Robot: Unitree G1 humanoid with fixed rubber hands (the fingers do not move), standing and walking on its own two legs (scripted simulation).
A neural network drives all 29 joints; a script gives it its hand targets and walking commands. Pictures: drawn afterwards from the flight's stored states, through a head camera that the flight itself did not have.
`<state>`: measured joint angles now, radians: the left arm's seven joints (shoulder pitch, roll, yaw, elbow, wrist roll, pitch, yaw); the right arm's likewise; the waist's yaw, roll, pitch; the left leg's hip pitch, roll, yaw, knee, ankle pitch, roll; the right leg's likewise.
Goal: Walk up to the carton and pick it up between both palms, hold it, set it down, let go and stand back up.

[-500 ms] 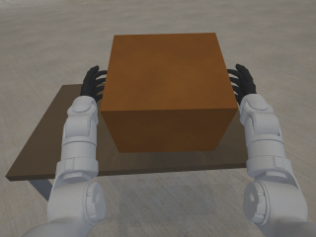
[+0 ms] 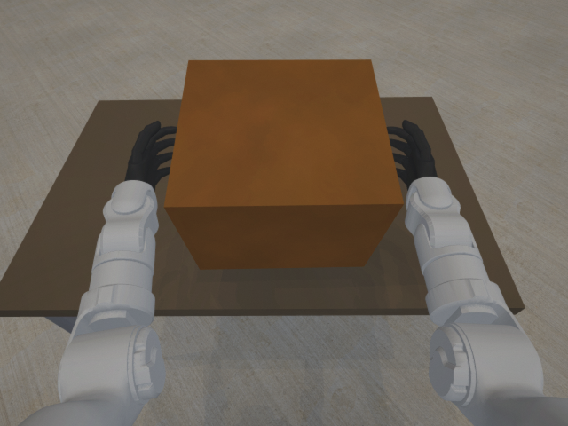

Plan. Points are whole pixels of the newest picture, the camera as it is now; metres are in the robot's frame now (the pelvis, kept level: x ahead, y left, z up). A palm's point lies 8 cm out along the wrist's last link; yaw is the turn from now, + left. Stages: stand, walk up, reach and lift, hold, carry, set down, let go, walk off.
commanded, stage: set down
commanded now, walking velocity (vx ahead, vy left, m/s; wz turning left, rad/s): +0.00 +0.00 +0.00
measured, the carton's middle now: (281, 169) +0.50 +0.06 +0.05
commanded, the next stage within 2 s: none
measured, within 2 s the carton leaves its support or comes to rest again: neither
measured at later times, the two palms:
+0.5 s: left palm (161, 253) +0.36 +0.25 -0.01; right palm (399, 225) +0.43 -0.14 -0.01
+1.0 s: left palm (145, 279) +0.31 +0.26 -0.01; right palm (407, 252) +0.38 -0.15 -0.01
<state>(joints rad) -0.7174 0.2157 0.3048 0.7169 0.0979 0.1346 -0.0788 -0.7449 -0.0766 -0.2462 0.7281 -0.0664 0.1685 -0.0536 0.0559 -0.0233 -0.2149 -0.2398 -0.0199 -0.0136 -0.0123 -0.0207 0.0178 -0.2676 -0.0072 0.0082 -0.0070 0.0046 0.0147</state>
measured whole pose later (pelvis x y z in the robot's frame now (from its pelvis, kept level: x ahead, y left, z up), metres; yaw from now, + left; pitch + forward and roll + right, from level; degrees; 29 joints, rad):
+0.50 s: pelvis +0.04 -0.01 +0.01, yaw +4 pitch +23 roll +1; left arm -0.45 0.25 -0.04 0.92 -0.23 -0.30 0.02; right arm -0.56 -0.17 0.01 1.04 0.27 -0.31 -0.04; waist 0.07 -0.04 -0.22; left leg -0.48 -0.03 -0.02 0.25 0.01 -0.06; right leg -0.40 -0.01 0.06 0.10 0.04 -0.01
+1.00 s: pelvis +0.01 -0.04 +0.00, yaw +9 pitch +23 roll +0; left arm -0.39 0.35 0.00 0.96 -0.23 -0.43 -0.10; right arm -0.36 -0.13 0.12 0.79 0.28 -0.39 -0.09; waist 0.00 -0.01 -0.24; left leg -0.45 0.02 -0.02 0.12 -0.04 -0.02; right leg -0.42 0.04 0.03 0.14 -0.09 -0.02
